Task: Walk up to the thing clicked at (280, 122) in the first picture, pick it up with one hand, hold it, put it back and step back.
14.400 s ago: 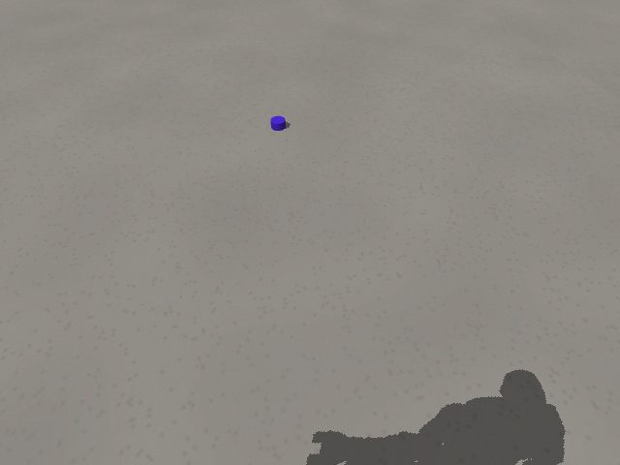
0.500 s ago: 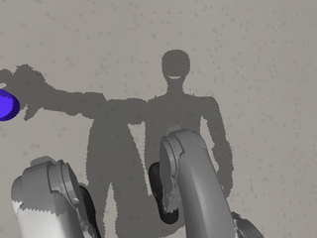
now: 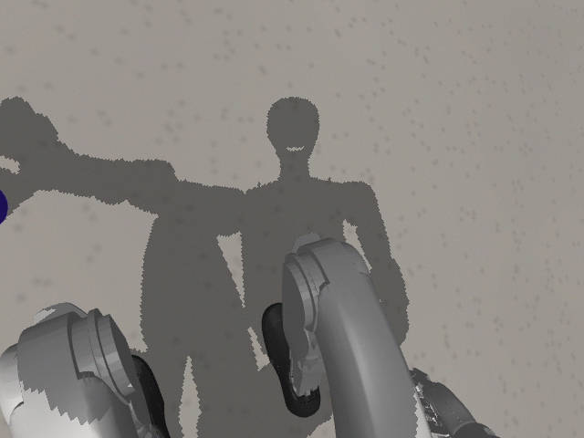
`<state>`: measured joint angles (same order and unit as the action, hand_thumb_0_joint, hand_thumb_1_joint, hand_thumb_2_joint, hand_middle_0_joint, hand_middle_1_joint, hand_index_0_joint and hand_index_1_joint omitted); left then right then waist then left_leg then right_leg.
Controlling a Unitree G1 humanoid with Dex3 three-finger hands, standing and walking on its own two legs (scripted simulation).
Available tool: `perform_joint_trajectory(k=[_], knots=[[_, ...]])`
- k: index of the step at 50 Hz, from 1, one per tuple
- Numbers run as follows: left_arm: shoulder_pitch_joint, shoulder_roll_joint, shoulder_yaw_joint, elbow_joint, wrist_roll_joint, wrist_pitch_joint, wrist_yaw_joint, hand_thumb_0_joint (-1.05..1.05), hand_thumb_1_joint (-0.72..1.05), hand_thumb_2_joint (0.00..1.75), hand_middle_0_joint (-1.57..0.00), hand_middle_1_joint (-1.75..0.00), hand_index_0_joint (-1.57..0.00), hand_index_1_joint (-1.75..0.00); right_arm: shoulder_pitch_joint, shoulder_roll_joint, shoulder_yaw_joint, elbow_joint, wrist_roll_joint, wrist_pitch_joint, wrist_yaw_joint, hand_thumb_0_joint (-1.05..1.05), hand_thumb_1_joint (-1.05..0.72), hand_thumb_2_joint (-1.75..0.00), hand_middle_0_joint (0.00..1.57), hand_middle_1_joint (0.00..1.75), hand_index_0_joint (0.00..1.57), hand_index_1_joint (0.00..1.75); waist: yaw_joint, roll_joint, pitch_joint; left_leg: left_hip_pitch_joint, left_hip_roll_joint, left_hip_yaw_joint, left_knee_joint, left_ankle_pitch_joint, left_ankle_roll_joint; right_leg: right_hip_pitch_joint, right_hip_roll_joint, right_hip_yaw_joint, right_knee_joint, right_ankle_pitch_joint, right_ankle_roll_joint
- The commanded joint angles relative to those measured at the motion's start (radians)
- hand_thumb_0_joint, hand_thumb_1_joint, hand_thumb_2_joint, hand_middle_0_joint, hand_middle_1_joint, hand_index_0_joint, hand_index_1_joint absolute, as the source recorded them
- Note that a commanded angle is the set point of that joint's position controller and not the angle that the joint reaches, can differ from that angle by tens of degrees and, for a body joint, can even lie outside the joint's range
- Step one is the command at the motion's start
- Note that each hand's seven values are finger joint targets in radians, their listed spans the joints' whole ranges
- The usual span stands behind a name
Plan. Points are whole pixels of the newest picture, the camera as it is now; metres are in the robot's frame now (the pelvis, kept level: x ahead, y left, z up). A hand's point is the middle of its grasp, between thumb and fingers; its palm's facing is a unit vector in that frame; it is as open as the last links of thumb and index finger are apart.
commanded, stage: rest palm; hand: left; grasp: from above
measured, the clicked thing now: out of the picture +0.47 +0.33 -0.29
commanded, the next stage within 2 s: close in 1.18 s
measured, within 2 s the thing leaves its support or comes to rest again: neither
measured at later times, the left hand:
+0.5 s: hand out of the picture +0.47 +0.34 -0.23, palm faces -0.44 -0.11 -0.89, open 14.3 cm
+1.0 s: hand out of the picture +0.46 +0.34 -0.25, palm faces -0.44 -0.14 -0.89, open 14.1 cm
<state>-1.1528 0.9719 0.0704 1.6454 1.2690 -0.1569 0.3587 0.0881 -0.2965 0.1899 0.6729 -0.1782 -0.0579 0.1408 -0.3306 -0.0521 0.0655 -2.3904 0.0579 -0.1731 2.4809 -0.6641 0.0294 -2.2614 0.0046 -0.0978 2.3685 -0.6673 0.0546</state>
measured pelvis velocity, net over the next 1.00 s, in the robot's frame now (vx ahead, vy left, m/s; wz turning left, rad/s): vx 0.00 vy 0.00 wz -0.07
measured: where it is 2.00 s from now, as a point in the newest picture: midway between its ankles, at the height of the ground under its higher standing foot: (228, 407)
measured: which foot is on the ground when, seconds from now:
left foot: down 0.00-1.00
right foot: down 0.00-1.00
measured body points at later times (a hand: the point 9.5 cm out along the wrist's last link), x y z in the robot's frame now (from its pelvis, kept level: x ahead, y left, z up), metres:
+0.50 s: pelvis +0.00 +0.00 -0.01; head +0.27 +0.11 +0.33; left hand +0.49 +0.34 -0.18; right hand +0.05 -0.27 -0.08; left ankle +0.07 +0.13 -0.28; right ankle +0.11 -0.13 -0.28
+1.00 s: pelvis +0.00 +0.00 -0.01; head +0.28 +0.12 +0.32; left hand +0.48 +0.34 -0.20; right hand +0.05 -0.26 -0.07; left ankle +0.07 +0.13 -0.28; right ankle +0.11 -0.13 -0.28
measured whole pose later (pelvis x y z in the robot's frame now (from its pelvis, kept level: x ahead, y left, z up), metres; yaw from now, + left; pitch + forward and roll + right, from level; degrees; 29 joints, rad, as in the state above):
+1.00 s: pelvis +0.00 +0.00 -0.01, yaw -4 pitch +27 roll -14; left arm -1.04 1.09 0.16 1.69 1.31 -0.27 0.55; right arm 0.09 -0.33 0.30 0.65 -0.27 -0.16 0.21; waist -0.37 -0.15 0.17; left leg -2.37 0.06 -0.27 2.57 -0.71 0.01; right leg -2.23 0.03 -0.17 2.40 -0.68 0.06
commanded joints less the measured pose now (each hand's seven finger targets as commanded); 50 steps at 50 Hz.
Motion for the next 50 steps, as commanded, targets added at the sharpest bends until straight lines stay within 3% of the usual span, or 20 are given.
perform_joint_trajectory(k=[1,3,6,11,16,19,20,21,23,24,26,29,30,37,39,41,43,44,45,50], knots=[[-0.216,0.247,0.019,-0.179,-0.041,-0.040,-0.035,0.00,-0.52,0.94,-0.06,-1.07,-0.07,-1.05,0.226,-0.296,-0.066,-0.011,-0.003,0.006,-0.014,0.00,-0.90,-0.90,0.20,0.30,0.20,0.30,-0.018,0.347,-0.647,0.521,-0.025,0.067,-0.240,0.179,0.001,0.363,0.043,-0.098,-0.221,0.235,-0.073],[-0.213,0.336,0.084,-0.247,-0.046,-0.085,-0.016,0.00,-0.55,0.97,-0.06,-1.05,-0.07,-1.04,0.222,-0.293,-0.043,-0.032,-0.007,0.009,-0.014,0.00,-0.90,-0.90,0.20,0.30,0.20,0.30,-0.003,0.372,-0.697,0.559,-0.018,0.064,-0.220,0.219,-0.006,0.405,0.049,-0.103,-0.216,0.263,-0.073],[-0.175,0.381,0.143,-0.275,-0.026,-0.158,0.043,0.00,-0.54,0.96,-0.05,-1.04,-0.06,-1.03,0.236,-0.310,-0.034,-0.022,-0.024,0.017,-0.015,0.00,-0.90,-0.90,0.20,0.30,0.20,0.30,-0.001,0.415,-0.718,0.584,-0.016,0.068,-0.195,0.249,-0.012,0.441,0.055,-0.109,-0.208,0.293,-0.074],[-0.155,0.408,0.159,-0.254,0.029,-0.191,0.147,0.00,-0.56,1.00,-0.06,-0.97,-0.05,-0.98,0.221,-0.303,-0.024,-0.003,-0.048,0.011,-0.007,0.00,-0.89,-0.90,0.20,0.30,0.20,0.30,-0.005,0.472,-0.721,0.618,-0.004,0.068,-0.174,0.255,-0.008,0.400,0.063,-0.106,-0.193,0.302,-0.072],[-0.116,0.363,0.126,-0.123,0.049,-0.148,0.216,0.00,-0.55,1.01,-0.06,-0.95,-0.05,-0.96,0.218,-0.320,-0.015,0.009,-0.072,-0.011,-0.002,0.00,-0.88,-0.90,0.20,0.30,0.20,0.30,-0.029,0.448,-0.584,0.528,-0.003,0.058,-0.191,0.172,-0.009,0.330,0.070,-0.132,-0.201,0.240,-0.076],[-0.139,0.308,0.068,-0.074,0.048,-0.107,0.212,0.00,-0.53,0.98,-0.06,-0.99,-0.06,-0.98,0.215,-0.323,-0.017,0.008,-0.076,-0.036,0.009,0.00,-0.89,-0.90,0.20,0.30,0.20,0.30,-0.051,0.442,-0.544,0.524,-0.001,0.047,-0.196,0.137,-0.012,0.288,0.073,-0.142,-0.189,0.213,-0.080],[-0.151,0.312,0.075,-0.077,0.039,-0.095,0.208,0.00,-0.53,0.99,-0.06,-0.99,-0.06,-0.99,0.217,-0.330,-0.017,0.009,-0.075,-0.044,0.011,0.00,-0.89,-0.90,0.20,0.30,0.20,0.30,-0.056,0.416,-0.540,0.522,-0.003,0.043,-0.195,0.133,-0.011,0.281,0.072,-0.155,-0.186,0.210,-0.075],[-0.139,0.319,0.079,-0.075,0.027,-0.088,0.209,0.00,-0.53,0.99,-0.06,-0.98,-0.06,-0.98,0.207,-0.336,-0.020,0.006,-0.072,-0.050,0.011,0.00,-0.89,-0.90,0.20,0.30,0.20,0.30,-0.040,0.427,-0.559,0.533,-0.002,0.039,-0.202,0.131,-0.014,0.295,0.075,-0.156,-0.190,0.206,-0.077],[-0.162,0.295,0.058,-0.060,0.013,-0.080,0.200,0.00,-0.52,0.97,-0.06,-0.99,-0.06,-0.99,0.209,-0.343,-0.016,0.001,-0.073,-0.067,0.016,0.00,-0.89,-0.90,0.20,0.30,0.20,0.30,-0.067,0.417,-0.535,0.525,-0.004,0.033,-0.198,0.123,-0.012,0.286,0.072,-0.162,-0.185,0.206,-0.073],[-0.170,0.291,0.053,-0.054,0.006,-0.080,0.195,0.00,-0.52,0.96,-0.06,-1.00,-0.06,-1.00,0.201,-0.342,-0.017,0.000,-0.073,-0.075,0.018,0.00,-0.89,-0.90,0.20,0.30,0.20,0.30,-0.065,0.398,-0.541,0.518,0.000,0.026,-0.199,0.110,-0.013,0.284,0.073,-0.164,-0.184,0.195,-0.073],[-0.158,0.352,0.093,-0.062,0.011,-0.078,0.188,0.00,-0.52,0.96,-0.06,-1.00,-0.06,-0.99,0.212,-0.354,-0.016,-0.006,-0.070,-0.083,0.019,0.00,-0.89,-0.90,0.20,0.30,0.20,0.30,-0.067,0.403,-0.561,0.532,-0.002,0.027,-0.186,0.155,-0.013,0.319,0.070,-0.161,-0.176,0.233,-0.068],[-0.160,0.362,0.106,-0.074,0.011,-0.087,0.189,0.00,-0.52,0.98,-0.06,-1.00,-0.06,-1.00,0.210,-0.344,-0.008,0.001,-0.073,-0.087,0.021,0.00,-0.89,-0.90,0.20,0.30,0.20,0.30,-0.062,0.413,-0.585,0.537,0.001,0.031,-0.175,0.191,-0.014,0.355,0.073,-0.154,-0.177,0.262,-0.068],[-0.155,0.331,0.087,-0.077,0.014,-0.090,0.185,0.00,-0.54,0.98,-0.06,-1.00,-0.06,-1.00,0.208,-0.341,-0.005,-0.006,-0.078,-0.091,0.026,0.00,-0.90,-0.90,0.20,0.30,0.20,0.30,-0.074,0.426,-0.572,0.548,0.002,0.032,-0.172,0.205,-0.016,0.359,0.073,-0.153,-0.173,0.275,-0.068],[-0.140,0.368,0.113,-0.110,0.024,-0.114,0.208,0.00,-0.53,0.98,-0.06,-1.01,-0.06,-1.01,0.189,-0.335,0.011,-0.008,-0.088,-0.091,0.038,0.00,-0.89,-0.90,0.20,0.30,0.20,0.30,-0.059,0.489,-0.582,0.580,0.007,0.023,-0.180,0.212,-0.029,0.352,0.076,-0.172,-0.163,0.269,-0.073],[-0.131,0.338,0.087,-0.089,0.030,-0.112,0.207,0.00,-0.53,0.99,-0.06,-1.02,-0.06,-1.02,0.186,-0.339,0.006,-0.009,-0.093,-0.098,0.046,0.00,-0.89,-0.90,0.20,0.30,0.20,0.30,-0.076,0.488,-0.547,0.576,0.009,0.026,-0.169,0.204,-0.028,0.331,0.076,-0.172,-0.157,0.268,-0.070],[-0.138,0.364,0.108,-0.120,0.022,-0.113,0.215,0.00,-0.54,1.00,-0.06,-1.01,-0.06,-1.01,0.187,-0.355,0.000,-0.007,-0.091,-0.100,0.046,0.00,-0.89,-0.90,0.20,0.30,0.20,0.30,-0.062,0.488,-0.571,0.591,0.009,0.018,-0.173,0.230,-0.029,0.340,0.078,-0.177,-0.161,0.285,-0.070],[-0.123,0.368,0.115,-0.103,0.024,-0.112,0.222,0.00,-0.54,1.00,-0.06,-1.00,-0.06,-1.00,0.201,-0.357,0.006,-0.009,-0.095,-0.102,0.051,0.00,-0.89,-0.90,0.20,0.30,0.20,0.30,-0.070,0.484,-0.558,0.595,0.010,0.013,-0.176,0.250,-0.029,0.345,0.077,-0.181,-0.156,0.298,-0.068],[-0.097,0.367,0.117,-0.077,0.028,-0.113,0.229,0.00,-0.54,1.01,-0.06,-1.00,-0.05,-1.01,0.193,-0.347,0.012,-0.004,-0.096,-0.101,0.052,0.00,-0.89,-0.90,0.20,0.30,0.20,0.30,-0.060,0.480,-0.556,0.575,0.010,0.014,-0.183,0.230,-0.030,0.353,0.080,-0.178,-0.159,0.282,-0.072],[-0.097,0.340,0.096,-0.055,0.030,-0.109,0.228,0.00,-0.54,1.00,-0.06,-1.00,-0.06,-1.01,0.195,-0.349,0.012,-0.012,-0.099,-0.104,0.058,0.00,-0.89,-0.90,0.20,0.30,0.20,0.30,-0.080,0.461,-0.533,0.577,0.011,0.013,-0.171,0.237,-0.028,0.338,0.079,-0.182,-0.152,0.293,-0.067],[-0.113,0.367,0.109,-0.054,0.019,-0.109,0.233,0.00,-0.52,0.99,-0.06,-1.02,-0.06,-1.02,0.194,-0.365,0.013,-0.014,-0.098,-0.115,0.061,0.00,-0.89,-0.90,0.20,0.30,0.20,0.30,-0.079,0.445,-0.524,0.537,0.008,0.015,-0.168,0.187,-0.019,0.345,0.082,-0.179,-0.169,0.260,-0.065]])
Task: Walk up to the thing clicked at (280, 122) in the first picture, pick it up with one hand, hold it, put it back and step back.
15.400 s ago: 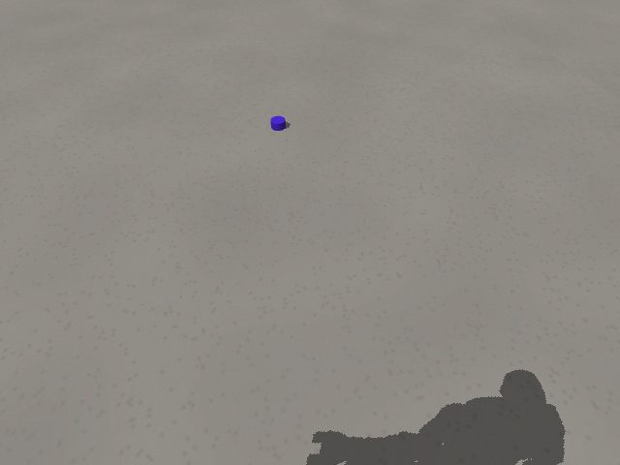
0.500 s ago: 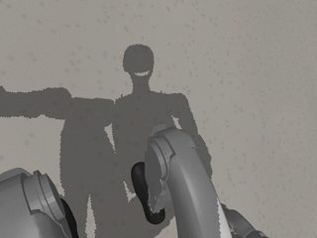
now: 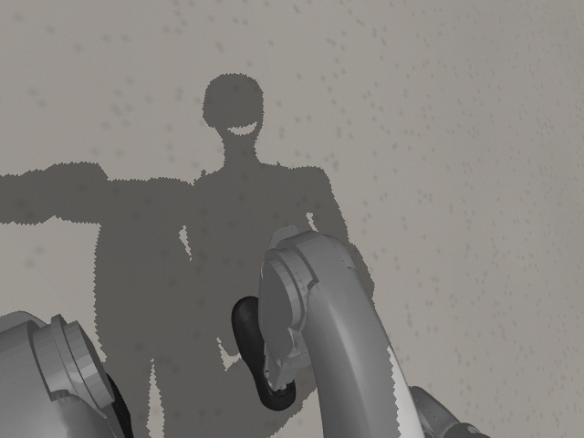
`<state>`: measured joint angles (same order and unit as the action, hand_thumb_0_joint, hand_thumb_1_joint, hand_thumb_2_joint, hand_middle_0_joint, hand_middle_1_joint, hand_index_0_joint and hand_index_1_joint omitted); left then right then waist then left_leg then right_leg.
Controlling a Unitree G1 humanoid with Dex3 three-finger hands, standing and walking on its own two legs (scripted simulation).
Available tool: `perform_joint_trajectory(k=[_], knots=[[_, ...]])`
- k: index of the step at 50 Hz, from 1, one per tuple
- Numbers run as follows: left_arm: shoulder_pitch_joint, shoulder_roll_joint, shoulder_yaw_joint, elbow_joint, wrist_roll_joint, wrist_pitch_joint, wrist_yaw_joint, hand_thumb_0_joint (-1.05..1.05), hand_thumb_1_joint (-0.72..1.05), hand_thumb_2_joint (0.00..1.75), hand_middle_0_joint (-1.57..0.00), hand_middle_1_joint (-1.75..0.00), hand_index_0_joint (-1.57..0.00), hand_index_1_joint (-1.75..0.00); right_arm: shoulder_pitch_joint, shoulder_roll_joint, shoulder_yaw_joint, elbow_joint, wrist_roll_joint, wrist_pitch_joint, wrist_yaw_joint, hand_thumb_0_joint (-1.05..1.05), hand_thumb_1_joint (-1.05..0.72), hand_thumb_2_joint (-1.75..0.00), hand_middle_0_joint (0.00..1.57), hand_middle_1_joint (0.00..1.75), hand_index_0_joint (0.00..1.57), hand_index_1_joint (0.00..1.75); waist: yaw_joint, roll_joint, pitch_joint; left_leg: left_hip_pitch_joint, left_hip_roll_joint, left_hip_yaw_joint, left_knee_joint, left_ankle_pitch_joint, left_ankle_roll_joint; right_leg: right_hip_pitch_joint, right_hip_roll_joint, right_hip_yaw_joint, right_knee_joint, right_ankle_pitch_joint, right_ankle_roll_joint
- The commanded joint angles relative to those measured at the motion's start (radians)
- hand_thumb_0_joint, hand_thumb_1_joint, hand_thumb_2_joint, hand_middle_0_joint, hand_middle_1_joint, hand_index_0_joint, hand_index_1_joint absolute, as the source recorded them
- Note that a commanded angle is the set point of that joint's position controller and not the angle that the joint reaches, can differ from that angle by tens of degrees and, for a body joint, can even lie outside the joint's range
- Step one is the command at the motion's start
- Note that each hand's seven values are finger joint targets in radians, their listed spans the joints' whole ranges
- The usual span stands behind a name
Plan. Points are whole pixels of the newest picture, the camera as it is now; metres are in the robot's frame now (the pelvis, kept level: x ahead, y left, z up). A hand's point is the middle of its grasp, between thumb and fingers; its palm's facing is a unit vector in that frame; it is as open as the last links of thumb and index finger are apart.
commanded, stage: rest palm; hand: left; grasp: from above
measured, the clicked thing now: out of the picture +0.44 +0.36 -0.28
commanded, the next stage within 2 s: close in 0.18 s
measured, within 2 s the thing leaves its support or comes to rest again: neither
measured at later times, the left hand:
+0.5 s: hand out of the picture +0.43 +0.36 -0.25, palm faces -0.42 -0.16 -0.89, open 13.6 cm
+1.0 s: hand out of the picture +0.43 +0.36 -0.25, palm faces -0.45 -0.16 -0.88, open 12.3 cm
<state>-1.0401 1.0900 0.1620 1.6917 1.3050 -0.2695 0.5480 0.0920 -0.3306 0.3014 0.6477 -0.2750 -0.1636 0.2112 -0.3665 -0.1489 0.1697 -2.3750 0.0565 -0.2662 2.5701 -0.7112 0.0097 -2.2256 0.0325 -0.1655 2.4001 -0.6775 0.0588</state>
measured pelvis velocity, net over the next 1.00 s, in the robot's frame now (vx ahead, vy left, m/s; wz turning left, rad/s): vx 0.00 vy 0.00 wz -0.01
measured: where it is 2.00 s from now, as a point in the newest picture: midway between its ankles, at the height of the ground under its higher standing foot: (200, 410)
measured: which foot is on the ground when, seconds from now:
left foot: down 0.00-1.00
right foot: down 0.00-1.00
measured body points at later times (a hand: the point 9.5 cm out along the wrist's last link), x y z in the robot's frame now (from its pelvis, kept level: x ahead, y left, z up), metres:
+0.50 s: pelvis +0.00 +0.00 +0.00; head +0.27 +0.14 +0.32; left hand +0.45 +0.37 -0.19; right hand +0.07 -0.26 -0.06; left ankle +0.06 +0.13 -0.26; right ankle +0.11 -0.12 -0.26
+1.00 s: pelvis +0.00 +0.00 +0.00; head +0.27 +0.14 +0.33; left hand +0.45 +0.37 -0.19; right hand +0.07 -0.25 -0.06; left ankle +0.06 +0.13 -0.26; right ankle +0.11 -0.12 -0.26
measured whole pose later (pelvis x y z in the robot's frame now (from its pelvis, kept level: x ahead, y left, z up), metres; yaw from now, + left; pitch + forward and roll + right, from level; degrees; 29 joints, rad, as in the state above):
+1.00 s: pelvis +0.00 +0.00 +0.00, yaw -1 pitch +25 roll -15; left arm -1.03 1.11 0.13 1.70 1.29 -0.29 0.56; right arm 0.07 -0.35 0.34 0.64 -0.28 -0.20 0.23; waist -0.36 -0.17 0.20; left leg -2.36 0.06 -0.29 2.58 -0.71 0.01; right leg -2.21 0.04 -0.18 2.40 -0.66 0.06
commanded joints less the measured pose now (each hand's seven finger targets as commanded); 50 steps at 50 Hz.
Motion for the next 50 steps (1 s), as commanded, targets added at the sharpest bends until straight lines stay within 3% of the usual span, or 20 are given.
perform_joint_trajectory(k=[1,2,5,7,9,14,18,19,21,22,24,25,26,29,34,37,41,44,46,50], knots=[[-0.221,0.255,0.018,-0.111,-0.015,0.003,0.047,0.00,-0.52,0.99,-0.06,-1.02,-0.06,-1.02,0.185,-0.332,-0.096,0.010,-0.001,-0.010,-0.011,0.00,-0.89,-0.90,0.20,0.30,0.20,0.30,-0.032,0.544,-0.652,0.528,0.012,0.107,-0.260,0.245,-0.002,0.328,0.057,-0.109,-0.203,0.279,-0.071],[-0.211,0.267,0.028,-0.098,-0.016,0.004,0.051,0.00,-0.52,0.99,-0.06,-1.01,-0.06,-1.01,0.184,-0.326,-0.088,0.013,-0.001,-0.010,-0.011,0.00,-0.89,-0.90,0.20,0.30,0.20,0.30,-0.029,0.537,-0.645,0.527,0.011,0.107,-0.256,0.250,-0.001,0.323,0.056,-0.113,-0.198,0.282,-0.070],[-0.217,0.249,0.006,-0.076,-0.010,0.001,0.052,0.00,-0.51,0.97,-0.06,-1.03,-0.07,-1.02,0.182,-0.326,-0.083,0.009,-0.005,-0.017,-0.005,0.00,-0.89,-0.90,0.20,0.30,0.20,0.30,-0.047,0.536,-0.620,0.515,0.012,0.104,-0.256,0.227,-0.002,0.316,0.056,-0.113,-0.192,0.264,-0.070],[-0.217,0.263,0.016,-0.083,-0.016,0.000,0.060,0.00,-0.52,0.98,-0.06,-1.02,-0.06,-1.02,0.169,-0.334,-0.088,0.009,-0.002,-0.018,-0.011,0.00,-0.89,-0.90,0.20,0.30,0.20,0.30,-0.034,0.535,-0.634,0.517,0.012,0.103,-0.258,0.219,-0.002,0.312,0.059,-0.113,-0.194,0.258,-0.072],[-0.221,0.243,-0.003,-0.069,-0.011,0.001,0.060,0.00,-0.50,0.96,-0.06,-1.04,-0.07,-1.03,0.168,-0.338,-0.084,0.004,-0.007,-0.024,-0.007,0.00,-0.89,-0.90,0.20,0.30,0.20,0.30,-0.049,0.541,-0.596,0.514,0.013,0.103,-0.260,0.199,-0.004,0.294,0.058,-0.116,-0.196,0.242,-0.070],[-0.231,0.269,0.001,-0.088,-0.014,-0.002,0.075,0.00,-0.49,0.98,-0.07,-1.04,-0.07,-1.03,0.149,-0.349,-0.080,0.005,-0.004,-0.037,-0.009,0.00,-0.89,-0.90,0.20,0.30,0.20,0.30,-0.040,0.533,-0.606,0.507,0.015,0.097,-0.262,0.174,-0.004,0.300,0.059,-0.115,-0.197,0.223,-0.071],[-0.223,0.278,0.003,-0.090,-0.006,-0.001,0.083,0.00,-0.40,0.90,-0.09,-1.05,-0.12,-1.02,0.148,-0.350,-0.077,0.006,-0.006,-0.043,-0.004,0.00,-0.89,-0.90,0.20,0.30,0.20,0.30,-0.036,0.574,-0.625,0.539,0.018,0.093,-0.259,0.223,-0.011,0.309,0.058,-0.117,-0.181,0.264,-0.072],[-0.218,0.289,0.018,-0.093,-0.010,0.000,0.086,0.00,-0.41,0.91,-0.10,-1.04,-0.12,-1.02,0.155,-0.344,-0.072,0.010,-0.010,-0.041,-0.004,0.00,-0.89,-0.90,0.20,0.30,0.20,0.30,-0.037,0.559,-0.639,0.534,0.019,0.093,-0.256,0.243,-0.010,0.335,0.061,-0.120,-0.185,0.283,-0.070],[-0.214,0.269,0.008,-0.063,-0.019,0.006,0.086,0.00,-0.39,0.89,-0.11,-1.04,-0.13,-1.01,0.149,-0.344,-0.072,0.014,-0.008,-0.046,-0.002,0.00,-0.89,-0.90,0.20,0.30,0.20,0.30,-0.042,0.537,-0.615,0.511,0.018,0.100,-0.245,0.228,-0.005,0.326,0.061,-0.117,-0.193,0.275,-0.066],[-0.225,0.256,-0.007,-0.068,-0.020,0.009,0.083,0.00,-0.39,0.89,-0.11,-1.04,-0.13,-1.01,0.147,-0.350,-0.076,0.011,-0.008,-0.051,0.000,0.00,-0.89,-0.90,0.20,0.30,0.20,0.30,-0.051,0.539,-0.601,0.503,0.017,0.102,-0.236,0.221,-0.003,0.322,0.060,-0.115,-0.194,0.274,-0.064],[-0.228,0.287,0.016,-0.072,-0.029,0.012,0.083,0.00,-0.37,0.87,-0.12,-1.03,-0.14,-1.00,0.159,-0.349,-0.068,0.021,-0.010,-0.050,0.000,0.00,-0.89,-0.90,0.20,0.30,0.20,0.30,-0.045,0.536,-0.615,0.506,0.019,0.098,-0.243,0.237,-0.003,0.341,0.064,-0.118,-0.200,0.285,-0.064],[-0.227,0.250,-0.022,-0.064,-0.027,0.017,0.071,0.00,-0.37,0.86,-0.12,-1.02,-0.15,-0.99,0.148,-0.352,-0.074,0.006,-0.005,-0.055,0.002,0.00,-0.89,-0.90,0.20,0.30,0.20,0.30,-0.046,0.548,-0.604,0.522,0.017,0.096,-0.246,0.238,-0.007,0.312,0.058,-0.116,-0.185,0.281,-0.068],[-0.222,0.268,-0.001,-0.066,-0.035,0.018,0.068,0.00,-0.36,0.85,-0.13,-1.01,-0.16,-0.98,0.156,-0.352,-0.076,0.018,-0.005,-0.055,0.002,0.00,-0.89,-0.90,0.20,0.30,0.20,0.30,-0.048,0.545,-0.609,0.533,0.020,0.095,-0.244,0.247,-0.007,0.323,0.061,-0.120,-0.191,0.286,-0.065],[-0.242,0.292,0.009,-0.109,-0.037,0.014,0.058,0.00,-0.33,0.85,-0.15,-1.01,-0.18,-0.98,0.158,-0.357,-0.076,0.016,-0.003,-0.053,0.003,0.00,-0.89,-0.90,0.20,0.30,0.20,0.30,-0.040,0.584,-0.638,0.564,0.022,0.082,-0.261,0.257,-0.016,0.326,0.056,-0.125,-0.183,0.286,-0.070],[-0.203,0.246,-0.018,-0.071,-0.046,0.014,0.036,0.00,-0.31,0.82,-0.16,-1.00,-0.19,-0.97,0.149,-0.349,-0.072,0.010,-0.005,-0.050,0.006,0.00,-0.89,-0.90,0.20,0.30,0.20,0.30,-0.053,0.530,-0.600,0.514,0.018,0.098,-0.239,0.235,-0.003,0.337,0.061,-0.118,-0.199,0.277,-0.064],[-0.219,0.306,0.015,-0.122,-0.044,0.004,0.037,0.00,-0.29,0.82,-0.18,-0.97,-0.21,-0.94,0.157,-0.349,-0.070,0.011,0.003,-0.043,0.002,0.00,-0.89,-0.90,0.20,0.30,0.20,0.30,-0.031,0.552,-0.632,0.532,0.019,0.096,-0.253,0.253,-0.007,0.356,0.062,-0.115,-0.202,0.284,-0.068],[-0.188,0.244,-0.020,-0.073,-0.046,-0.008,0.032,0.00,-0.27,0.81,-0.19,-0.98,-0.22,-0.94,0.146,-0.345,-0.067,0.007,-0.002,-0.038,0.006,0.00,-0.89,-0.90,0.20,0.30,0.20,0.30,-0.051,0.539,-0.592,0.524,0.021,0.086,-0.256,0.237,-0.010,0.324,0.061,-0.125,-0.192,0.268,-0.067],[-0.208,0.280,0.005,-0.099,-0.041,-0.020,0.043,0.00,-0.21,0.82,-0.23,-0.98,-0.26,-0.95,0.149,-0.343,-0.061,0.000,-0.002,-0.033,-0.001,0.00,-0.89,-0.90,0.20,0.30,0.20,0.30,-0.040,0.539,-0.618,0.520,0.019,0.088,-0.255,0.232,-0.006,0.342,0.062,-0.125,-0.200,0.268,-0.067],[-0.207,0.256,-0.025,-0.107,-0.026,-0.018,0.045,0.00,-0.19,0.80,-0.25,-0.96,-0.28,-0.92,0.142,-0.351,-0.071,-0.005,-0.002,-0.036,0.000,0.00,-0.89,-0.90,0.20,0.30,0.20,0.30,-0.042,0.549,-0.620,0.542,0.021,0.092,-0.251,0.244,-0.009,0.333,0.064,-0.119,-0.195,0.279,-0.068],[-0.194,0.246,-0.025,-0.052,-0.032,-0.019,0.063,0.00,-0.16,0.76,-0.26,-0.95,-0.30,-0.91,0.140,-0.343,-0.055,0.001,-0.006,-0.044,0.003,0.00,-0.89,-0.90,0.20,0.30,0.20,0.30,-0.053,0.510,-0.576,0.504,0.020,0.090,-0.243,0.213,-0.004,0.323,0.064,-0.124,-0.199,0.261,-0.064]])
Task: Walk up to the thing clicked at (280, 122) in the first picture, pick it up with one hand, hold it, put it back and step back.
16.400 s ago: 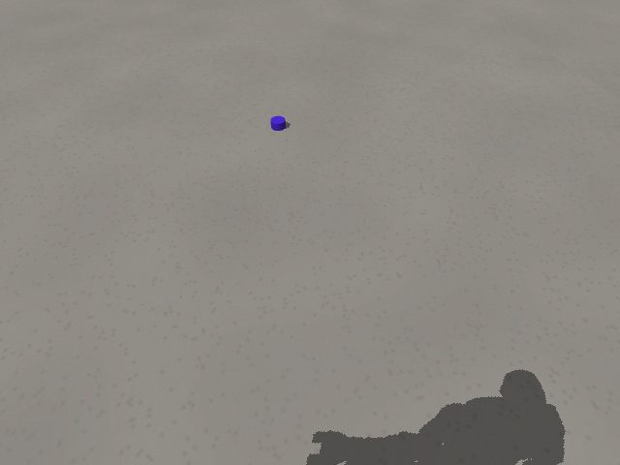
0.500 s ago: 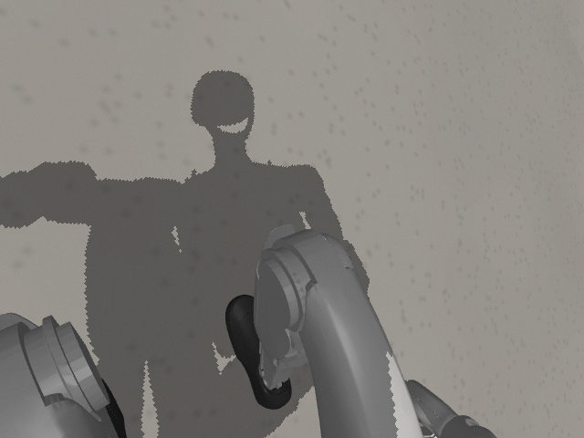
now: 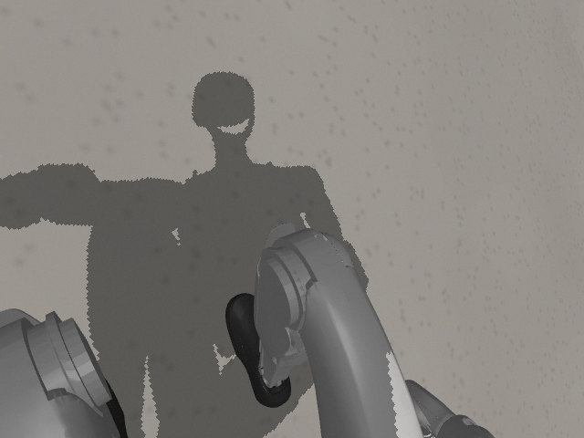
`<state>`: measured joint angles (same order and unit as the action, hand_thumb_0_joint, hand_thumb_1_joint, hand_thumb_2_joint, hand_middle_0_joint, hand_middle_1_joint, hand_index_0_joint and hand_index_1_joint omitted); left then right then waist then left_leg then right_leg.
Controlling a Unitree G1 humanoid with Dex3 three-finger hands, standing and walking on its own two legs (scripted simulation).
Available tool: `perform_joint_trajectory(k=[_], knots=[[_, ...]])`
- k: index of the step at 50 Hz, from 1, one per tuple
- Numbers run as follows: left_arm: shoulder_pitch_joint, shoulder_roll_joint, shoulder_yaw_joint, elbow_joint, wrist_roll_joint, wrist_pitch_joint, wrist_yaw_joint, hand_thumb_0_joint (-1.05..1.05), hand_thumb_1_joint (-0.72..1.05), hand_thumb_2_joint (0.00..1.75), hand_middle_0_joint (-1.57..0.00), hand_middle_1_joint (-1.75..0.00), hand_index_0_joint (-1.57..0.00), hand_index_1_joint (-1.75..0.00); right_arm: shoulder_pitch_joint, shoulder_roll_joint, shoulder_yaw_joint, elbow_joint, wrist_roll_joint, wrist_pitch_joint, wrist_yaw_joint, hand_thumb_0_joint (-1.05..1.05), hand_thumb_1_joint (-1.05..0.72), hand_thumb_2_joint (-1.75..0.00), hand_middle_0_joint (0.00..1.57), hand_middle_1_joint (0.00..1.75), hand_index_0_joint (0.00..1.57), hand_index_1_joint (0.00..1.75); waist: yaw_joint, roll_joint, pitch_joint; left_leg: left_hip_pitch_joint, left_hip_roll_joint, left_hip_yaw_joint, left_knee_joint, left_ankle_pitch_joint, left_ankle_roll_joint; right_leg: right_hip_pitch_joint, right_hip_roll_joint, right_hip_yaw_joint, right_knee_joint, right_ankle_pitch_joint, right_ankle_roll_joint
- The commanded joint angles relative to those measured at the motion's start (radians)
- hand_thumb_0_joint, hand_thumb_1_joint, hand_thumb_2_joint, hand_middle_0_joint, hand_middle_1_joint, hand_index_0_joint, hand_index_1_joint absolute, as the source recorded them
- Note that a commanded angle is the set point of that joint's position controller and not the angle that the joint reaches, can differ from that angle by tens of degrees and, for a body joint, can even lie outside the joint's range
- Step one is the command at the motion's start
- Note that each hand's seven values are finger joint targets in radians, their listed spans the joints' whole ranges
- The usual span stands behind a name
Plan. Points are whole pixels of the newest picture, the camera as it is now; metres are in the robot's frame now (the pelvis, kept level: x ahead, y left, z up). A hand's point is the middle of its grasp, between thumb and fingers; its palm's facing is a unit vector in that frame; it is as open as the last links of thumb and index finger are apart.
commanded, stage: close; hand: left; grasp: from above
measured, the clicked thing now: out of the picture +0.44 +0.37 -0.27
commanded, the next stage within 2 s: settle in 0.92 s
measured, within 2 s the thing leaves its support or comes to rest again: leaves its support in 1.30 s
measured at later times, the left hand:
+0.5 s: hand out of the picture +0.43 +0.37 -0.25, palm faces -0.43 -0.18 -0.88, open 10.9 cm
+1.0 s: hand out of the picture +0.43 +0.37 -0.24, palm faces -0.43 -0.17 -0.89, open 10.7 cm
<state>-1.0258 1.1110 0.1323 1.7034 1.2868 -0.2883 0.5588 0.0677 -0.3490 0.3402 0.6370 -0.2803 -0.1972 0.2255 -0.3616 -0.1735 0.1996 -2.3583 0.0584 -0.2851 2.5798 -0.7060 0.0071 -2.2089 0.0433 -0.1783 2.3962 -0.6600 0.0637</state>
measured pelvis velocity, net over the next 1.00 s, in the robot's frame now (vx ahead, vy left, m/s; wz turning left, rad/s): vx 0.00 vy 0.00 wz -0.01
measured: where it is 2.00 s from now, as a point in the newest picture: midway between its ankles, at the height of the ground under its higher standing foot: (195, 408)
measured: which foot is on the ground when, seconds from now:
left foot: down 0.00-1.00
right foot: down 0.00-1.00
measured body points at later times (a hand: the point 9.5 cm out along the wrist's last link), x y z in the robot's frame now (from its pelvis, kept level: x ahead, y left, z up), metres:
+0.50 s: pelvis +0.00 +0.00 +0.00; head +0.27 +0.14 +0.33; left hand +0.45 +0.37 -0.20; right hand +0.08 -0.25 -0.05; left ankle +0.06 +0.13 -0.26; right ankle +0.12 -0.12 -0.26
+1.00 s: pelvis +0.00 +0.00 +0.00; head +0.27 +0.14 +0.33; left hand +0.45 +0.37 -0.19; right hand +0.08 -0.25 -0.06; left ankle +0.06 +0.13 -0.26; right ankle +0.12 -0.12 -0.26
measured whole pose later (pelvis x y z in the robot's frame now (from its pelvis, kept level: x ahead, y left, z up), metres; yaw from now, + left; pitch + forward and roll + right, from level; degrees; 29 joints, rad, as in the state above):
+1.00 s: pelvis +0.00 +0.00 +0.00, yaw +0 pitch +25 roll -15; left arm -1.05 1.13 0.12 1.73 1.27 -0.28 0.58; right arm 0.05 -0.36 0.36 0.63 -0.29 -0.21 0.22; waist -0.37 -0.18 0.21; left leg -2.36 0.06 -0.29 2.58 -0.71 0.00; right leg -2.21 0.05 -0.18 2.39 -0.66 0.06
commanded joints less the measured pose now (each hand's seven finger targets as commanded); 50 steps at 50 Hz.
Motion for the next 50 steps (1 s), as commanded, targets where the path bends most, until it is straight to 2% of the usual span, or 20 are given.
perform_joint_trajectory(k=[1,2,6,9,10,13,14,16,17,22,23,26,29,32,34,38,39,47,49,50], knots=[[-0.232,0.244,0.015,-0.103,-0.018,-0.005,0.058,0.00,-0.16,0.76,-0.27,-0.93,-0.30,-0.89,0.166,-0.341,-0.102,0.014,0.003,-0.009,-0.015,0.00,-0.89,-0.90,0.20,0.30,0.20,0.30,-0.055,0.553,-0.616,0.495,0.020,0.103,-0.269,0.208,-0.004,0.305,0.057,-0.114,-0.199,0.238,-0.071],[-0.254,0.279,0.034,-0.118,-0.012,-0.008,0.066,0.00,-0.15,0.75,-0.27,-0.93,-0.31,-0.89,0.166,-0.337,-0.098,0.019,0.007,-0.009,-0.016,0.00,-0.89,-0.90,0.20,0.30,0.20,0.30,-0.043,0.577,-0.632,0.511,0.020,0.095,-0.277,0.208,-0.010,0.293,0.050,-0.117,-0.187,0.233,-0.074],[-0.240,0.260,0.012,-0.087,0.018,0.009,0.087,0.00,-0.11,0.71,-0.28,-0.93,-0.33,-0.88,0.157,-0.340,-0.099,0.003,-0.004,-0.009,-0.019,0.00,-0.88,-0.89,0.20,0.30,0.20,0.30,-0.052,0.582,-0.625,0.508,0.022,0.101,-0.277,0.189,-0.010,0.296,0.053,-0.110,-0.183,0.225,-0.077],[-0.250,0.210,-0.029,-0.071,0.003,0.025,0.086,0.00,-0.07,0.70,-0.33,-0.91,-0.38,-0.86,0.145,-0.338,-0.100,0.006,-0.003,-0.022,-0.020,0.00,-0.89,-0.90,0.20,0.30,0.20,0.30,-0.064,0.573,-0.601,0.491,0.020,0.113,-0.264,0.185,-0.006,0.295,0.057,-0.104,-0.199,0.234,-0.073],[-0.246,0.248,0.009,-0.072,-0.008,0.029,0.089,0.00,-0.05,0.70,-0.34,-0.90,-0.39,-0.85,0.153,-0.347,-0.098,0.010,0.000,-0.025,-0.018,0.00,-0.89,-0.90,0.20,0.30,0.20,0.30,-0.059,0.551,-0.607,0.488,0.021,0.103,-0.264,0.186,-0.005,0.288,0.054,-0.115,-0.197,0.233,-0.068],[-0.275,0.242,-0.010,-0.106,-0.006,0.041,0.083,0.00,0.00,0.71,-0.39,-0.89,-0.43,-0.84,0.162,-0.345,-0.098,0.006,0.004,-0.031,-0.016,0.00,-0.89,-0.90,0.20,0.30,0.20,0.30,-0.054,0.589,-0.623,0.510,0.023,0.107,-0.273,0.222,-0.010,0.306,0.058,-0.105,-0.191,0.256,-0.074],[-0.243,0.273,0.028,-0.061,-0.015,0.045,0.089,0.00,0.02,0.70,-0.40,-0.89,-0.44,-0.84,0.161,-0.344,-0.096,0.014,0.002,-0.028,-0.018,0.00,-0.89,-0.90,0.20,0.30,0.20,0.30,-0.049,0.558,-0.637,0.503,0.025,0.101,-0.267,0.222,-0.008,0.325,0.058,-0.109,-0.196,0.257,-0.071],[-0.245,0.232,-0.003,-0.064,-0.025,0.045,0.079,0.00,0.03,0.64,-0.40,-0.87,-0.45,-0.81,0.155,-0.347,-0.097,0.000,0.004,-0.032,-0.015,0.00,-0.89,-0.90,0.20,0.30,0.20,0.30,-0.058,0.565,-0.630,0.509,0.022,0.103,-0.264,0.228,-0.008,0.319,0.056,-0.110,-0.192,0.263,-0.071],[-0.245,0.259,0.021,-0.073,-0.027,0.046,0.080,0.00,0.05,0.64,-0.40,-0.87,-0.46,-0.82,0.163,-0.347,-0.095,0.013,0.002,-0.032,-0.014,0.00,-0.89,-0.90,0.20,0.30,0.20,0.30,-0.057,0.568,-0.637,0.515,0.023,0.098,-0.272,0.225,-0.010,0.316,0.053,-0.114,-0.185,0.259,-0.071],[-0.255,0.270,0.024,-0.103,-0.028,0.033,0.058,0.00,0.13,0.65,-0.48,-0.86,-0.53,-0.80,0.159,-0.340,-0.087,0.011,0.000,-0.031,-0.011,0.00,-0.89,-0.90,0.20,0.30,0.20,0.30,-0.058,0.576,-0.620,0.498,0.021,0.103,-0.266,0.215,-0.007,0.316,0.055,-0.114,-0.193,0.250,-0.069],[-0.240,0.256,0.003,-0.087,-0.022,0.036,0.052,0.00,0.15,0.64,-0.49,-0.85,-0.54,-0.80,0.153,-0.344,-0.090,-0.001,0.001,-0.033,-0.012,0.00,-0.89,-0.90,0.20,0.30,0.20,0.30,-0.062,0.562,-0.615,0.497,0.021,0.110,-0.253,0.209,-0.005,0.322,0.051,-0.105,-0.194,0.251,-0.068],[-0.243,0.283,0.029,-0.111,-0.030,0.027,0.051,0.00,0.21,0.67,-0.54,-0.86,-0.59,-0.81,0.153,-0.344,-0.094,0.013,0.004,-0.028,-0.015,0.00,-0.89,-0.90,0.20,0.30,0.20,0.30,-0.041,0.583,-0.632,0.499,0.020,0.108,-0.265,0.209,-0.008,0.316,0.053,-0.108,-0.199,0.242,-0.071],[-0.230,0.244,0.000,-0.098,-0.025,0.019,0.044,0.00,0.26,0.67,-0.58,-0.86,-0.63,-0.80,0.155,-0.346,-0.097,0.010,0.002,-0.024,-0.014,0.00,-0.89,-0.90,0.20,0.30,0.20,0.30,-0.054,0.556,-0.616,0.489,0.021,0.107,-0.259,0.202,-0.006,0.313,0.054,-0.110,-0.197,0.239,-0.070],[-0.240,0.254,0.015,-0.111,-0.034,0.015,0.049,0.00,0.31,0.71,-0.62,-0.86,-0.66,-0.81,0.160,-0.339,-0.096,0.015,0.005,-0.022,-0.016,0.00,-0.89,-0.90,0.20,0.30,0.20,0.30,-0.048,0.563,-0.646,0.508,0.022,0.102,-0.260,0.221,-0.007,0.324,0.055,-0.113,-0.193,0.250,-0.072],[-0.258,0.203,-0.028,-0.107,-0.030,0.009,0.046,0.00,0.36,0.69,-0.65,-0.85,-0.70,-0.80,0.154,-0.339,-0.098,0.004,0.000,-0.023,-0.014,0.00,-0.89,-0.90,0.20,0.30,0.20,0.30,-0.063,0.575,-0.624,0.505,0.023,0.099,-0.268,0.214,-0.009,0.310,0.056,-0.114,-0.193,0.244,-0.075],[-0.245,0.251,0.007,-0.075,-0.034,0.009,0.056,0.00,0.43,0.71,-0.72,-0.83,-0.76,-0.79,0.159,-0.336,-0.081,0.016,0.003,-0.023,-0.015,0.00,-0.88,-0.90,0.20,0.30,0.20,0.30,-0.055,0.556,-0.617,0.498,0.021,0.093,-0.266,0.205,-0.008,0.300,0.052,-0.122,-0.189,0.238,-0.070],[-0.233,0.234,-0.013,-0.073,-0.026,0.010,0.052,0.00,0.44,0.71,-0.73,-0.84,-0.77,-0.79,0.157,-0.350,-0.093,0.009,0.001,-0.023,-0.016,0.00,-0.88,-0.90,0.20,0.30,0.20,0.30,-0.061,0.558,-0.610,0.505,0.022,0.099,-0.264,0.208,-0.007,0.306,0.053,-0.115,-0.196,0.242,-0.070],[-0.244,0.260,0.004,-0.082,-0.024,0.010,0.058,0.00,0.57,0.71,-0.82,-0.84,-0.86,-0.79,0.164,-0.336,-0.071,0.009,-0.004,-0.017,-0.016,0.00,-0.89,-0.90,0.20,0.30,0.20,0.30,-0.054,0.561,-0.634,0.511,0.022,0.095,-0.266,0.236,-0.008,0.325,0.052,-0.120,-0.190,0.264,-0.069],[-0.238,0.237,-0.019,-0.074,-0.024,0.008,0.058,0.00,0.60,0.72,-0.85,-0.82,-0.89,-0.78,0.166,-0.350,-0.083,0.004,-0.011,-0.014,-0.019,0.00,-0.89,-0.90,0.20,0.30,0.20,0.30,-0.069,0.544,-0.619,0.490,0.021,0.107,-0.256,0.226,-0.002,0.347,0.060,-0.109,-0.210,0.267,-0.066],[-0.244,0.252,0.004,-0.064,-0.035,0.009,0.064,0.00,0.60,0.73,-0.85,-0.83,-0.89,-0.78,0.161,-0.334,-0.068,0.005,-0.004,-0.014,-0.020,0.00,-0.89,-0.90,0.20,0.30,0.20,0.30,-0.061,0.529,-0.630,0.484,0.021,0.100,-0.256,0.221,-0.003,0.340,0.055,-0.117,-0.209,0.260,-0.065]])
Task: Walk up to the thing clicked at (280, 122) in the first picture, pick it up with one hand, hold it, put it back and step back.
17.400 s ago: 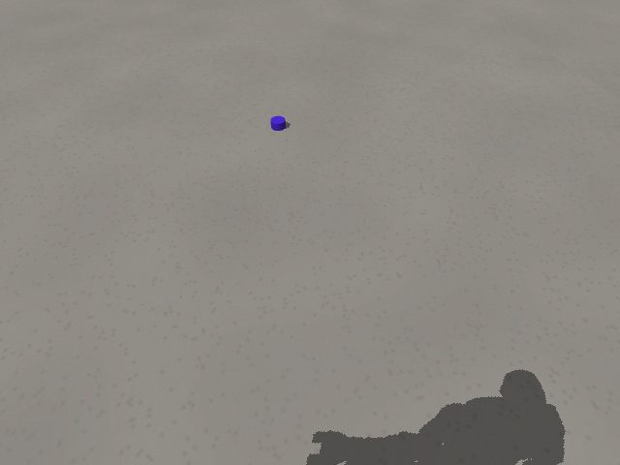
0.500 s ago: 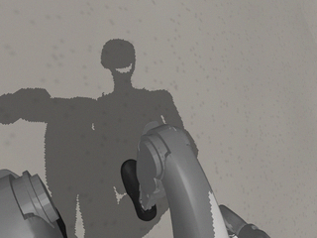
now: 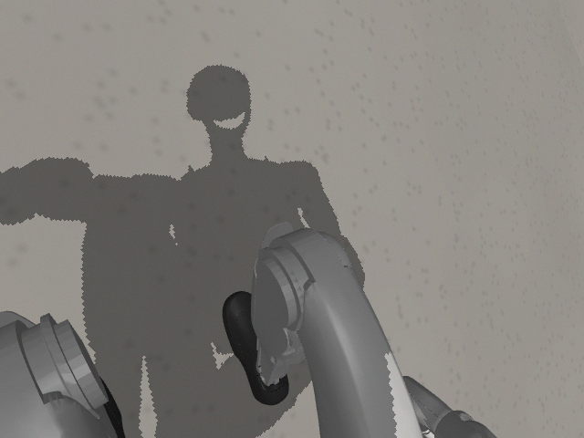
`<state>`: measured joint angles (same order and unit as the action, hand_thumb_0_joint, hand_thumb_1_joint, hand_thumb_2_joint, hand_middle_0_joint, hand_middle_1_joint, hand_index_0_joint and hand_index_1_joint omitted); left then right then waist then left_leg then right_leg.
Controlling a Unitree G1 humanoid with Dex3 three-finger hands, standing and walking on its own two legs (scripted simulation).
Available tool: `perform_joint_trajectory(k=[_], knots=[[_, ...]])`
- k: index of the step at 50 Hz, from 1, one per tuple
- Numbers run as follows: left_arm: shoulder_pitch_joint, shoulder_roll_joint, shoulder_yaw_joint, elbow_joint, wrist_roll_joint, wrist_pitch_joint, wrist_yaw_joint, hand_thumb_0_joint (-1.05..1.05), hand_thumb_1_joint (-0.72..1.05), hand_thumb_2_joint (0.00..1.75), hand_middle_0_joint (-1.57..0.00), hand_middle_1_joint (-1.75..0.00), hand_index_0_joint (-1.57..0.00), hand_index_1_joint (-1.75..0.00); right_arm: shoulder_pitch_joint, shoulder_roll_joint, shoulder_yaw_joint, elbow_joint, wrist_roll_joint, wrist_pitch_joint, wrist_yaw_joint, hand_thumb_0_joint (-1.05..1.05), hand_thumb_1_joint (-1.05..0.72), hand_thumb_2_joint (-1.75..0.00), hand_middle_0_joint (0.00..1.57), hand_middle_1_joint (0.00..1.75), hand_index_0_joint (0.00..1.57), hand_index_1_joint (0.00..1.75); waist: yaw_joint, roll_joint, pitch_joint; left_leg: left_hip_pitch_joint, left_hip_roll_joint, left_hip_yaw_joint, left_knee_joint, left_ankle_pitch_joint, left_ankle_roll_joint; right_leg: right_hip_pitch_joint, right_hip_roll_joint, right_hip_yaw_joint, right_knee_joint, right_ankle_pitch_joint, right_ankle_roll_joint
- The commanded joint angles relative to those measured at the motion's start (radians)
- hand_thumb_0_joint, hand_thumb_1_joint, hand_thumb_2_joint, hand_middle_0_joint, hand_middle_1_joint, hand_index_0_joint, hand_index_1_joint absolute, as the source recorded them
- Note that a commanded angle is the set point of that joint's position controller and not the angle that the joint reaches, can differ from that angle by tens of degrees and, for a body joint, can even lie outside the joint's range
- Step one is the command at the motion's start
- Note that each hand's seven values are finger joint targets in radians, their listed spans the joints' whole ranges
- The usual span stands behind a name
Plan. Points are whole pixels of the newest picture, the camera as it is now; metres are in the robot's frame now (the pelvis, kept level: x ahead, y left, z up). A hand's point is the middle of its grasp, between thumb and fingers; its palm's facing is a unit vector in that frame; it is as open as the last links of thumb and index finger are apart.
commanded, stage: settle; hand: left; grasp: from above
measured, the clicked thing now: out of the picture +0.45 +0.37 -0.27
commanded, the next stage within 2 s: lift in 0.96 s
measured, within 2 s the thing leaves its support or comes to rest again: leaves its support in 0.30 s
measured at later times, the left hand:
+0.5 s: hand out of the picture +0.45 +0.38 -0.20, palm faces -0.37 -0.14 -0.92, open 10.7 cm
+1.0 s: hand out of the picture +0.43 +0.39 -0.13, palm faces -0.42 -0.11 -0.90, open 10.6 cm
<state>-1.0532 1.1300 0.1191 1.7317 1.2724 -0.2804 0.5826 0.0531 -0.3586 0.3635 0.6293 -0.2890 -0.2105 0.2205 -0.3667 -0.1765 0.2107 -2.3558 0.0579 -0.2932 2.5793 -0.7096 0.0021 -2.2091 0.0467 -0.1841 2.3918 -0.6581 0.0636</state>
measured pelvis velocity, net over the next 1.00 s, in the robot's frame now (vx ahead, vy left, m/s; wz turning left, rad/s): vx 0.00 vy -0.01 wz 0.08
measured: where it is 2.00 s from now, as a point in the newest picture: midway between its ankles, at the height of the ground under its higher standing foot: (193, 407)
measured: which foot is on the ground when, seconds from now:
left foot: down 0.00-1.00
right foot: down 0.00-1.00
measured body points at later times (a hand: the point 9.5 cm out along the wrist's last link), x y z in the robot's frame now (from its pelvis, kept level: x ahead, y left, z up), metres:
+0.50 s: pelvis +0.00 +0.00 +0.01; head +0.26 +0.14 +0.35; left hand +0.46 +0.39 -0.15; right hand +0.08 -0.25 -0.06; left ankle +0.06 +0.13 -0.26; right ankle +0.12 -0.12 -0.26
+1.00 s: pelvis +0.00 -0.01 +0.02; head +0.23 +0.11 +0.39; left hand +0.45 +0.39 -0.08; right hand +0.09 -0.27 -0.07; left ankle +0.06 +0.13 -0.26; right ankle +0.12 -0.12 -0.26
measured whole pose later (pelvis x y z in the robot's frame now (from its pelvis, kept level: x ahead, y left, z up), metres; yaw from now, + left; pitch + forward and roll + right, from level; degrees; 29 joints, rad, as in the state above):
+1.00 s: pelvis +0.00 -0.01 +0.02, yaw +5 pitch +31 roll -11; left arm -0.95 0.90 0.11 1.30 1.23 -0.24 0.24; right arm 0.16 -0.32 0.15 0.65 -0.14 -0.03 0.17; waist -0.25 -0.03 0.03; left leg -2.37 0.04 -0.20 2.46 -0.65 0.01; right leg -2.23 0.00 -0.12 2.35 -0.66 0.04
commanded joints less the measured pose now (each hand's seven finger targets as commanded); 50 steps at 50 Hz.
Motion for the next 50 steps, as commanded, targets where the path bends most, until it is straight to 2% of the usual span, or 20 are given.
perform_joint_trajectory(k=[1,3,7,9,13,16,18,20,22,24,28,29,30,33,34,35,37,38,46,50], knots=[[-0.182,0.214,0.005,-0.057,-0.011,0.005,0.039,0.00,0.61,0.74,-0.86,-0.83,-0.90,-0.79,0.182,-0.325,-0.092,0.017,0.000,0.001,-0.016,0.00,-0.89,-0.90,0.20,0.30,0.20,0.30,-0.063,0.524,-0.620,0.474,0.022,0.112,-0.256,0.225,0.002,0.349,0.056,-0.107,-0.206,0.262,-0.066],[-0.206,0.221,-0.002,-0.086,-0.018,0.005,0.034,0.00,0.50,0.76,-0.83,-0.84,-0.88,-0.79,0.180,-0.327,-0.097,0.016,0.003,0.000,-0.017,0.00,-0.90,-0.90,0.20,0.30,0.20,0.30,-0.061,0.541,-0.621,0.482,0.023,0.112,-0.262,0.219,0.000,0.345,0.055,-0.104,-0.205,0.254,-0.067],[-0.246,0.259,0.027,-0.145,-0.022,0.010,0.026,0.00,0.52,0.75,-0.84,-0.84,-0.89,-0.79,0.181,-0.328,-0.101,0.018,0.005,0.007,-0.019,0.00,-0.90,-0.90,0.20,0.30,0.20,0.30,-0.043,0.607,-0.671,0.521,0.023,0.097,-0.288,0.213,-0.009,0.318,0.048,-0.117,-0.189,0.238,-0.074],[-0.223,0.227,0.005,-0.120,-0.019,0.023,0.011,0.00,0.53,0.76,-0.86,-0.84,-0.90,-0.80,0.177,-0.324,-0.103,0.018,0.001,0.005,-0.017,0.00,-0.90,-0.90,0.20,0.30,0.20,0.30,-0.054,0.602,-0.645,0.515,0.024,0.103,-0.276,0.216,-0.009,0.311,0.048,-0.111,-0.183,0.244,-0.073],[-0.254,0.293,0.062,-0.270,-0.011,0.029,0.003,0.00,0.53,0.76,-0.87,-0.81,-0.91,-0.77,0.193,-0.328,-0.131,0.013,0.013,0.009,-0.018,0.00,-0.90,-0.90,0.20,0.30,0.20,0.30,-0.016,0.664,-0.729,0.562,0.020,0.116,-0.284,0.252,-0.012,0.329,0.045,-0.098,-0.189,0.266,-0.079],[-0.225,0.248,0.055,-0.289,-0.015,0.045,-0.015,0.00,0.53,0.76,-0.86,-0.81,-0.90,-0.77,0.195,-0.318,-0.151,0.020,0.021,0.010,-0.011,0.00,-0.90,-0.90,0.20,0.30,0.20,0.30,-0.007,0.684,-0.733,0.572,0.018,0.125,-0.286,0.274,-0.017,0.305,0.044,-0.094,-0.184,0.274,-0.081],[-0.189,0.255,0.087,-0.310,-0.029,0.058,-0.026,0.00,0.52,0.77,-0.86,-0.81,-0.89,-0.77,0.208,-0.313,-0.168,0.027,0.025,0.016,-0.009,0.00,-0.90,-0.90,0.20,0.30,0.20,0.30,0.012,0.687,-0.764,0.579,0.016,0.128,-0.287,0.292,-0.015,0.312,0.043,-0.090,-0.189,0.285,-0.082],[-0.199,0.192,0.056,-0.376,-0.043,0.065,-0.049,0.00,0.56,0.75,-0.87,-0.81,-0.91,-0.77,0.202,-0.300,-0.180,0.020,0.032,0.024,-0.005,0.00,-0.90,-0.90,0.20,0.30,0.20,0.30,0.027,0.723,-0.808,0.603,0.012,0.131,-0.307,0.324,-0.020,0.306,0.041,-0.090,-0.183,0.304,-0.087],[-0.145,0.185,0.064,-0.353,-0.043,0.086,-0.073,0.00,0.57,0.75,-0.87,-0.82,-0.92,-0.78,0.214,-0.298,-0.195,0.022,0.037,0.031,-0.001,0.00,-0.90,-0.90,0.20,0.30,0.20,0.30,0.038,0.700,-0.801,0.589,0.010,0.137,-0.305,0.324,-0.015,0.291,0.040,-0.083,-0.187,0.300,-0.087],[-0.188,0.157,0.056,-0.428,-0.060,0.092,-0.096,0.00,0.60,0.75,-0.90,-0.81,-0.94,-0.77,0.230,-0.289,-0.211,0.027,0.050,0.045,0.002,0.00,-0.89,-0.90,0.20,0.30,0.20,0.30,0.047,0.687,-0.819,0.571,0.003,0.146,-0.316,0.312,-0.011,0.290,0.036,-0.075,-0.198,0.298,-0.088],[-0.140,0.105,0.040,-0.370,-0.078,0.115,-0.163,0.00,0.61,0.76,-0.91,-0.81,-0.95,-0.77,0.245,-0.291,-0.237,0.019,0.073,0.068,0.001,0.00,-0.90,-0.90,0.20,0.30,0.20,0.30,0.037,0.586,-0.773,0.494,-0.005,0.154,-0.320,0.248,0.006,0.272,0.032,-0.061,-0.220,0.258,-0.085],[-0.200,0.083,0.012,-0.433,-0.080,0.108,-0.183,0.00,0.61,0.76,-0.92,-0.80,-0.96,-0.76,0.249,-0.277,-0.238,0.016,0.080,0.074,0.002,0.00,-0.90,-0.90,0.20,0.30,0.20,0.30,0.030,0.590,-0.770,0.477,-0.007,0.159,-0.328,0.221,0.010,0.278,0.031,-0.052,-0.231,0.236,-0.086],[-0.164,0.113,0.050,-0.396,-0.086,0.110,-0.192,0.00,0.59,0.76,-0.91,-0.80,-0.95,-0.76,0.254,-0.285,-0.249,0.024,0.086,0.084,-0.004,0.00,-0.90,-0.90,0.20,0.30,0.20,0.30,0.044,0.557,-0.774,0.463,-0.008,0.160,-0.328,0.205,0.014,0.281,0.031,-0.050,-0.238,0.225,-0.085],[-0.219,0.031,-0.006,-0.477,-0.097,0.090,-0.243,0.00,0.59,0.78,-0.93,-0.80,-0.96,-0.77,0.256,-0.265,-0.256,0.006,0.103,0.097,-0.012,0.00,-0.90,-0.90,0.20,0.30,0.20,0.30,0.035,0.529,-0.775,0.459,-0.014,0.161,-0.341,0.162,0.015,0.280,0.024,-0.039,-0.252,0.182,-0.089],[-0.181,0.070,0.016,-0.452,-0.086,0.088,-0.255,0.00,0.60,0.75,-0.94,-0.78,-0.97,-0.75,0.257,-0.261,-0.264,0.015,0.110,0.104,-0.017,0.00,-0.90,-0.90,0.20,0.30,0.20,0.30,0.055,0.524,-0.773,0.451,-0.012,0.163,-0.340,0.153,0.016,0.282,0.028,-0.029,-0.253,0.164,-0.091],[-0.217,0.058,0.004,-0.518,-0.091,0.077,-0.266,0.00,0.61,0.77,-0.95,-0.77,-0.98,-0.75,0.266,-0.257,-0.267,0.013,0.113,0.108,-0.022,0.00,-0.90,-0.90,0.20,0.30,0.20,0.30,0.054,0.524,-0.793,0.468,-0.014,0.167,-0.338,0.162,0.016,0.284,0.025,-0.028,-0.256,0.172,-0.090],[-0.192,0.095,0.041,-0.507,-0.083,0.065,-0.277,0.00,0.65,0.80,-0.98,-0.79,-1.00,-0.77,0.285,-0.262,-0.278,0.020,0.121,0.125,-0.031,0.00,-0.90,-0.90,0.20,0.30,0.20,0.30,0.057,0.526,-0.812,0.472,-0.016,0.165,-0.347,0.171,0.012,0.298,0.021,-0.026,-0.249,0.175,-0.092],[-0.218,0.056,0.013,-0.545,-0.085,0.055,-0.285,0.00,0.64,0.79,-0.97,-0.79,-1.00,-0.76,0.273,-0.253,-0.281,0.006,0.127,0.130,-0.035,0.00,-0.90,-0.90,0.20,0.30,0.20,0.30,0.066,0.532,-0.823,0.490,-0.019,0.167,-0.350,0.172,0.009,0.278,0.019,-0.024,-0.255,0.168,-0.097],[-0.231,0.091,0.050,-0.603,-0.062,0.042,-0.297,0.00,0.69,0.84,-1.01,-0.80,-1.03,-0.78,0.283,-0.230,-0.296,0.011,0.145,0.171,-0.064,0.00,-0.90,-0.90,0.20,0.30,0.20,0.30,0.108,0.587,-0.885,0.542,-0.029,0.198,-0.377,0.194,0.007,0.270,0.010,-0.010,-0.263,0.179,-0.099],[-0.241,0.073,0.038,-0.611,-0.060,0.061,-0.303,0.00,0.71,0.86,-1.02,-0.82,-1.05,-0.79,0.289,-0.222,-0.311,0.013,0.152,0.188,-0.071,0.00,-0.90,-0.90,0.20,0.30,0.20,0.30,0.113,0.586,-0.917,0.574,-0.030,0.203,-0.398,0.215,0.009,0.276,0.007,-0.003,-0.276,0.198,-0.101]])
